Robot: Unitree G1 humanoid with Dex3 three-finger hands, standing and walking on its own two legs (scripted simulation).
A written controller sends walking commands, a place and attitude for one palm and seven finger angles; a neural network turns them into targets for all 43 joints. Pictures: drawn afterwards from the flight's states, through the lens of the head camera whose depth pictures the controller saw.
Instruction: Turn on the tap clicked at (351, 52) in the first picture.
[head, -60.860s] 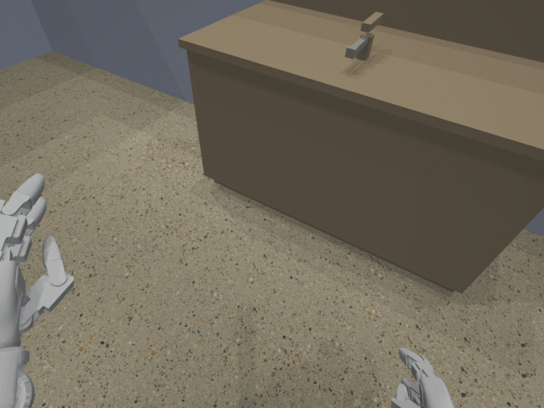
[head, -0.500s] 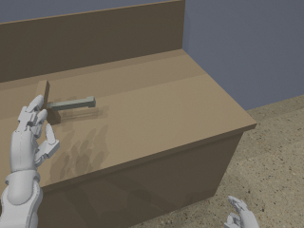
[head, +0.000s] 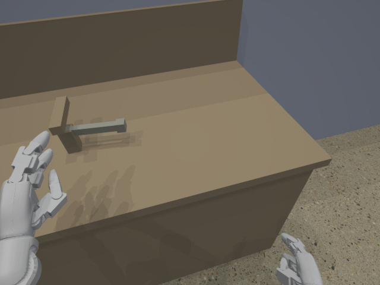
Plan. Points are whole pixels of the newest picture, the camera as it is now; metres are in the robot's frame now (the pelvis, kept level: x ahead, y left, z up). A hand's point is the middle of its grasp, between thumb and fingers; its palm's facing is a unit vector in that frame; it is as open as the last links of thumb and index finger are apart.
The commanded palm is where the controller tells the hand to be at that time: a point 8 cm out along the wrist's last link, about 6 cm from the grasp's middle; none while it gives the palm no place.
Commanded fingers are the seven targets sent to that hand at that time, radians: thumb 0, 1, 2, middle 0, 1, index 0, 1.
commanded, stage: draw the hand back beside the body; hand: left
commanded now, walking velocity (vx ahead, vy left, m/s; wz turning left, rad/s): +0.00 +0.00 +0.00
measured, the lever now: (121, 125) +0.48 +0.27 +0.07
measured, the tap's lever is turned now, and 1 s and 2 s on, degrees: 82 82 82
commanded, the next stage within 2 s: step back with the hand held close in 0.06 s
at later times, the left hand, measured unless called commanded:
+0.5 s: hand (72, 201) +0.20 +0.23 +0.14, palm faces +0.28 -0.86 -0.42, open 7.4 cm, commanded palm +0.15 +0.29 +0.17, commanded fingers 0.00 0.90 0.90 -0.20 -0.30 -0.20 -0.30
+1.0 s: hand (36, 231) +0.14 +0.26 +0.15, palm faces +0.37 -0.83 -0.43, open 7.4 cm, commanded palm +0.09 +0.30 +0.17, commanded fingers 0.00 0.90 0.90 -0.20 -0.30 -0.20 -0.30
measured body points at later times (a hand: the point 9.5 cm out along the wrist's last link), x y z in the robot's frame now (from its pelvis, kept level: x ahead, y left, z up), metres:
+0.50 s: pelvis -0.02 +0.01 +0.00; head +0.00 +0.00 +0.45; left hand +0.18 +0.28 +0.16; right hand +0.15 -0.23 -0.09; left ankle -0.02 +0.11 -0.75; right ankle +0.02 -0.10 -0.75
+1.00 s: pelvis -0.08 +0.03 -0.02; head -0.05 +0.03 +0.43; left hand +0.12 +0.30 +0.17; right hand +0.08 -0.22 -0.10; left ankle -0.02 +0.11 -0.75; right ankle +0.01 -0.10 -0.74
